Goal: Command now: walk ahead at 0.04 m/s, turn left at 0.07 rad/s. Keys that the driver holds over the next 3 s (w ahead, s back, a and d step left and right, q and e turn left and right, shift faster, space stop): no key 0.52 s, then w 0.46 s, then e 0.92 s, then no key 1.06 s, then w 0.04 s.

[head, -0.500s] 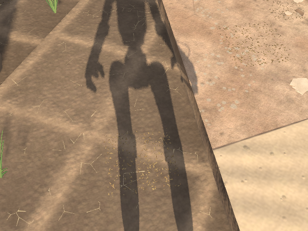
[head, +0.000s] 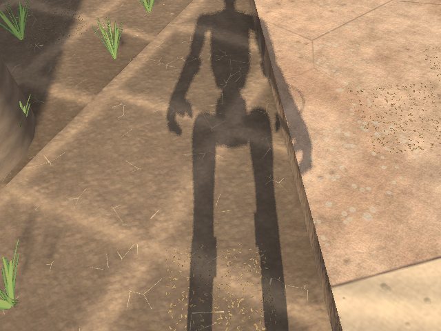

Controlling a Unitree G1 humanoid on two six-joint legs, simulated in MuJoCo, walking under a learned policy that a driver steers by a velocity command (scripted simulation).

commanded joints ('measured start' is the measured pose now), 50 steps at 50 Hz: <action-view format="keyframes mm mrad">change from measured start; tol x16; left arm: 1 -55 139 27 -55 -10 10 -3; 33 -128 112 38 92 -47 -25 15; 41 410 226 86 246 -29 -52 -22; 45 163 122 34 164 -27 -69 -26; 50 274 153 27 185 -18 -55 1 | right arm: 1 84 -99 -25 -16 -9 35 -2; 35 175 -125 -42 167 31 -89 -12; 50 -48 -59 -49 53 24 -90 9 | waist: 1 -28 -133 -98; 27 14 -10 -27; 32 -30 132 181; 38 86 78 60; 41 162 -293 -109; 50 53 -77 81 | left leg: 1 49 68 -44 -153 119 25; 26 -43 74 -35 -195 222 38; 30 -51 161 -187 -337 -305 142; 32 21 302 -356 -417 -307 215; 36 190 317 -277 -325 144 207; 39 -80 145 -66 -40 445 105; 41 -438 -37 -23 566 -178 14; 42 -514 32 -78 681 -135 42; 50 -504 170 36 382 263 -2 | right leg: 1 79 -167 211 -137 -16 -82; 9 253 -80 93 -10 248 -62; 27 268 -38 70 -25 48 -37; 30 79 38 -5 97 -309 -21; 34 -210 -41 24 232 -279 -49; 36 -152 -45 -2 134 -272 -58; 39 415 -8 36 -14 -85 -82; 41 629 -374 743 -326 -267 -287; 44 394 -310 470 -355 -321 -203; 50 338 -220 217 -395 160 -177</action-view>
